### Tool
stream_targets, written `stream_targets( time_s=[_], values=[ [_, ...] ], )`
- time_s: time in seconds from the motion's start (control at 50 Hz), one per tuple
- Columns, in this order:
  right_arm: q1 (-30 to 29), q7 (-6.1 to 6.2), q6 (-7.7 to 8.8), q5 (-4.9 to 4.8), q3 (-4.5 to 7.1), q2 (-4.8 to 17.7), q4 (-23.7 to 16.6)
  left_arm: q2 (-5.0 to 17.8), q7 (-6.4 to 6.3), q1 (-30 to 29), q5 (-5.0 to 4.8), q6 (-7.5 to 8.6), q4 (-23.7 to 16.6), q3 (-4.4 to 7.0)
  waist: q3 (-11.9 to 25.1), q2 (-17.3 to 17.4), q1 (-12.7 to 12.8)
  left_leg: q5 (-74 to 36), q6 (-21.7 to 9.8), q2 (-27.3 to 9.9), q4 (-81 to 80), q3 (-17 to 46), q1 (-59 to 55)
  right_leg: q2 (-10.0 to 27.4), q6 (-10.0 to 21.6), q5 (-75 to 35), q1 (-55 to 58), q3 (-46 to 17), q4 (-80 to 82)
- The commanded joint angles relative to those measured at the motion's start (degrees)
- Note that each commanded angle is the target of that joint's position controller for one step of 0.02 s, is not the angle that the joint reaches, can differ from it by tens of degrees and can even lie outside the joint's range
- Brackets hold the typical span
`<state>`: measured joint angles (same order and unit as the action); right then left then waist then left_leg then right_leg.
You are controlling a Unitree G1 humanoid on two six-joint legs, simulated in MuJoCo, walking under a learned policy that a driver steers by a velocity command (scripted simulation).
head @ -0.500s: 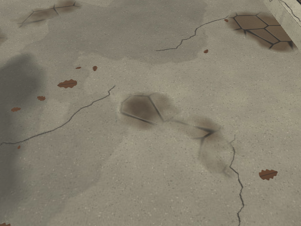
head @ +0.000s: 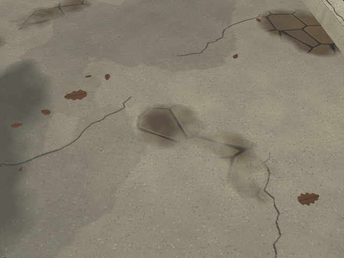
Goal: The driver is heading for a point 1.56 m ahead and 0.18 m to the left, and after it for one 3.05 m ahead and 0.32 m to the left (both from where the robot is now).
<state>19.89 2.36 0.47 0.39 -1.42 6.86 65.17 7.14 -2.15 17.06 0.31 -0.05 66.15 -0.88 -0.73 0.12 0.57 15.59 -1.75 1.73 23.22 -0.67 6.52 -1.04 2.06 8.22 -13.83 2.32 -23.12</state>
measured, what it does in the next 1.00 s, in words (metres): shifts its weight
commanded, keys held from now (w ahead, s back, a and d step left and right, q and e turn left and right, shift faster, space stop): no key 0.80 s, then w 0.20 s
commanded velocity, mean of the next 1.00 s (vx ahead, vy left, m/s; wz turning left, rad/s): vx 0.03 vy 0.00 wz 0.00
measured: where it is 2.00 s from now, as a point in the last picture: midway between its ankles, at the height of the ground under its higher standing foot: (182, 250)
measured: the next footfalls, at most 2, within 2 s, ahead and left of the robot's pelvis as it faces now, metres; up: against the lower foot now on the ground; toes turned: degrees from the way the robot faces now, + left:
right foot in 1.12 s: +0.17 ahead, -0.12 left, +0.00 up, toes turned -4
left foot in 1.78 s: +0.64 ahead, +0.10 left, -0.16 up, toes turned +6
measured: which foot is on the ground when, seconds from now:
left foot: down 0.00-1.00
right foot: down 0.00-0.90, up 0.92-1.00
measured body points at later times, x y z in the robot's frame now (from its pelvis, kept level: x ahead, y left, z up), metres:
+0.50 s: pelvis +0.02 +0.01 +0.00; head +0.02 +0.01 +0.45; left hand -0.01 +0.21 -0.16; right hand -0.02 -0.20 -0.16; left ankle -0.03 +0.10 -0.74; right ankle +0.05 -0.10 -0.74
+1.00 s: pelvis +0.05 +0.00 -0.01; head +0.05 -0.01 +0.44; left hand +0.03 +0.22 -0.16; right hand -0.04 -0.21 -0.17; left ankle -0.03 +0.10 -0.74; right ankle +0.05 -0.09 -0.72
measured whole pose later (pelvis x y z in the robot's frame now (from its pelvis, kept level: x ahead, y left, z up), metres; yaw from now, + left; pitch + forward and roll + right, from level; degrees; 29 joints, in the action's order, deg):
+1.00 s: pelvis +0.05 +0.00 -0.01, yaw +0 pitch +0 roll +1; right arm 26.6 2.3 0.8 1.3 0.9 7.9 65.8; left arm 7.8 -0.8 19.8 1.7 0.3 65.1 0.4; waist 1.3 0.6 -1.6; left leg 21.4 -3.5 2.5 24.3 -0.5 3.0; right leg 0.1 3.5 23.0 -18.7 3.6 -41.0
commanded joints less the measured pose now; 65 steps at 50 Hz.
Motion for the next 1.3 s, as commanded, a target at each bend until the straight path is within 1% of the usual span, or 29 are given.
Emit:
stream_targets(
  time_s=[0.02, 0.8, 0.82, 0.84, 0.86, 0.88, 0.9, 0.92, 0.94, 0.96, 0.98, 1.0, 1.04, 1.06, 1.08, 1.1, 1.12, 1.14, 1.16, 1.18, 1.2, 1.22, 1.24, 1.26, 1.28, 1.3],
  values=[
    [4.81, 0.15, 0.19, 0.01, 0.48, 3.61, -0.05, 3.89, -0.16, 3.92, 0.0, 0.15, -0.03, 0.51, -4.03, 0.05, 0.05, -3.58, -1.65, -6.24, -5.87, 6.09, 7.52, 6.01, 0.76, -0.99, 3.82, -7.38, 3.64],
    [6.56, 0.31, 0.59, 0.01, 0.26, 2.55, 0.86, 2.81, -0.3, 5.01, -0.08, 0.24, 1.5, 0.47, -4.44, 0.22, -0.18, -8.24, -1.77, -6.53, -5.97, 5.94, 4.88, 6.17, 0.38, -4.98, 4.65, -6.69, 2.24],
    [7.25, 0.3, 0.57, 0.12, 0.24, 2.42, 1.08, 2.61, -0.28, 5.38, -0.05, 0.19, 1.66, 0.42, -3.34, 0.39, -0.32, -3.99, -1.99, -6.1, -6.62, 5.91, 4.43, 5.59, 0.45, -1.36, 5.04, -6.34, 2.23],
    [7.78, 0.28, 0.45, 0.24, 0.61, 3.21, 1.17, 3.08, -0.24, 5.18, 0.01, 0.05, 1.47, 0.65, -3.8, 0.91, -0.52, 2.07, -2.61, -5.49, -6.93, 6.14, 4.81, 4.34, 0.68, 3.91, 4.2, -5.49, 1.0],
    [8.33, 0.24, 0.18, 0.28, 1.27, 4.66, 1.07, 3.7, -0.11, 4.88, 0.09, -0.12, 0.97, 1.03, -4.49, 2.36, -0.83, 11.36, -3.94, -5.27, -7.15, 7.22, 5.35, 2.32, 1.25, 11.41, 2.23, -3.77, -1.89],
    [8.93, 0.14, -0.15, 0.37, 1.91, 6.02, 0.82, 3.92, 0.17, 4.11, 0.44, -0.27, 0.22, 1.35, -6.5, 4.64, -1.49, 21.04, -5.67, -6.62, -8.71, 10.4, 6.0, 0.44, 1.61, 17.94, -2.06, -2.0, -5.39],
    [10.85, 0.09, -0.42, 0.39, 2.45, 6.94, 0.88, 3.65, 0.53, 1.91, 0.89, -0.26, -1.1, 1.47, -9.48, 6.29, -2.78, 28.43, -7.63, -9.69, -11.66, 15.06, 5.42, -0.84, 1.56, 19.97, -8.32, -0.27, -9.79],
    [12.28, 0.13, -0.5, 0.41, 2.93, 7.73, 1.1, 2.62, 0.89, -0.2, 1.59, -0.02, -2.57, 1.32, -12.26, 7.78, -3.67, 32.08, -9.8, -13.99, -14.36, 19.74, 4.6, -0.86, 1.43, 18.37, -13.24, 1.93, -13.76],
    [12.81, 0.17, -0.34, 0.52, 3.25, 7.86, 1.13, 2.29, 1.16, -1.99, 1.95, 0.46, -3.98, 1.3, -14.26, 8.19, -4.16, 31.14, -11.57, -17.05, -15.66, 22.77, 4.66, 1.04, 1.59, 16.13, -16.43, 2.0, -17.42],
    [13.31, 0.12, 0.06, 0.9, 3.46, 7.76, 1.13, 2.91, 1.4, -3.58, 1.85, 1.06, -5.36, 1.56, -14.81, 7.6, -4.43, 27.62, -12.72, -18.46, -15.98, 24.13, 3.45, 2.3, 1.76, 16.17, -19.43, 1.25, -20.38],
    [13.5, 0.0, 0.55, 1.34, 3.76, 8.17, 1.03, 4.1, 1.66, -4.46, 1.6, 1.73, -6.5, 1.97, -14.43, 6.74, -4.39, 22.93, -13.39, -18.97, -15.51, 24.13, 0.85, 3.2, 1.82, 16.71, -22.16, 0.42, -22.18],
    [13.36, -0.12, 1.1, 1.4, 3.93, 8.11, 0.82, 4.51, 1.99, -4.86, 1.41, 2.41, -7.28, 2.2, -13.51, 5.98, -4.14, 18.27, -13.41, -18.9, -14.85, 23.1, -1.68, 3.82, 1.83, 16.55, -23.53, 0.02, -22.19],
    [12.63, -0.18, 1.94, 1.21, 4.16, 8.06, 0.57, 5.31, 2.45, -5.43, 0.77, 3.54, -9.1, 2.8, -12.3, 5.51, -3.21, 10.0, -12.31, -17.73, -13.11, 19.52, -2.67, 4.15, 1.94, 14.98, -20.98, -0.1, -18.23],
    [11.76, -0.21, 2.25, 1.11, 4.25, 8.31, 0.28, 5.25, 2.68, -4.56, 0.46, 3.83, -9.39, 3.05, -11.36, 5.77, -2.23, 6.63, -11.58, -16.81, -11.78, 17.42, -1.5, 3.34, 2.04, 13.57, -17.17, 0.8, -15.75],
    [9.82, -0.21, 2.51, 0.74, 4.39, 8.73, -0.39, 4.7, 2.9, -1.8, 0.09, 4.0, -9.18, 3.18, -10.45, 5.71, -0.12, 4.8, -10.56, -15.39, -10.3, 14.64, 2.03, 2.41, 2.12, 9.86, -10.07, 1.82, -11.13],
    [7.15, -0.32, 2.77, 0.4, 4.32, 8.99, -1.46, 4.46, 3.24, 3.96, -0.1, 4.16, -7.19, 3.62, -9.48, 3.82, 2.74, 1.04, -8.68, -12.65, -7.7, 10.81, 8.33, -0.04, 2.09, 5.16, 1.52, 3.53, -5.99],
    [6.0, -0.65, 3.26, 0.53, 3.77, 7.95, -1.96, 5.78, 3.1, 10.34, -0.11, 4.31, -5.05, 4.57, -6.57, 1.42, 5.55, -4.27, -6.28, -9.21, -0.93, 7.03, 14.17, -0.79, 2.35, 5.46, 13.72, 2.17, -4.04],
    [5.23, -1.31, 3.83, -0.13, 2.63, 4.64, -3.91, 11.43, 2.47, 18.87, 0.66, 4.7, -4.14, 6.23, -2.27, -10.98, 9.34, -0.78, -2.62, -2.05, 17.46, -1.2, 22.49, 11.81, 6.03, 18.06, 23.22, -16.23, 5.56],
    [6.44, -1.67, 3.91, 0.65, 3.13, 5.31, -5.26, 14.62, 2.56, 25.75, 0.4, 3.75, -1.77, 7.05, 1.02, -19.2, 9.75, 13.88, -2.15, 2.62, 34.3, -2.99, 29.53, 21.68, 11.32, 23.41, 26.66, -37.11, 13.45],
    [3.3, -1.98, 3.66, 1.7, 3.95, 8.09, -5.81, 11.17, 2.41, 18.41, 0.42, 2.96, -3.5, 6.02, -3.68, -8.51, 5.62, 10.43, -3.0, -1.61, 41.48, 1.55, 31.73, 20.96, 10.68, 23.03, 20.54, -33.94, 12.98],
    [2.01, -2.47, 3.81, 1.31, 3.59, 6.16, -6.22, 10.59, 2.47, 11.79, 0.59, 3.18, -6.01, 5.72, -6.21, -3.51, 3.3, 4.69, -3.24, -3.88, 41.83, 2.62, 30.4, 19.77, 10.2, 15.91, 14.71, -28.39, 13.55],
    [2.06, -2.67, 3.95, 0.72, 3.39, 4.98, -6.05, 10.03, 2.44, 8.38, 0.76, 3.65, -7.17, 5.44, -6.04, -1.35, 1.4, 0.85, -3.1, -5.52, 40.25, 2.99, 27.77, 18.15, 9.38, 8.02, 11.99, -23.42, 14.37],
    [2.06, -2.67, 3.64, 0.91, 3.62, 5.11, -6.11, 8.61, 2.28, 7.56, 0.61, 4.23, -7.3, 4.88, -5.88, -1.46, 0.25, -0.23, -2.71, -6.29, 38.61, 2.5, 26.38, 16.72, 8.86, 0.98, 10.88, -19.07, 14.61],
    [2.46, -2.72, 3.04, 1.01, 3.68, 5.01, -6.06, 7.19, 2.11, 7.27, 0.42, 4.67, -7.14, 4.31, -5.09, -2.34, -0.64, -0.8, -2.17, -6.75, 36.54, 2.14, 24.82, 15.13, 8.02, -3.39, 10.7, -15.24, 14.87],
    [2.02, -2.89, 2.55, 1.0, 3.9, 5.57, -6.38, 7.1, 1.98, 8.46, 0.33, 5.1, -6.77, 4.1, -4.74, -3.01, -0.86, -1.3, -1.79, -6.43, 34.69, 1.49, 24.67, 14.47, 7.78, -7.45, 11.45, -13.33, 14.75],
    [0.98, -2.97, 2.07, 0.9, 4.24, 6.29, -6.75, 7.09, 1.72, 9.76, 0.07, 5.35, -6.22, 4.01, -4.58, -2.96, -1.14, -2.23, -1.5, -6.06, 32.96, 0.65, 25.43, 13.76, 7.93, -10.63, 12.53, -11.59, 14.67]
  ],
)
Over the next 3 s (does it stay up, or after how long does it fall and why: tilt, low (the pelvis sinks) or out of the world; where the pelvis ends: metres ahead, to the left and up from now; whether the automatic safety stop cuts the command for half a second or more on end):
stays up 1.14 0.11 -0.16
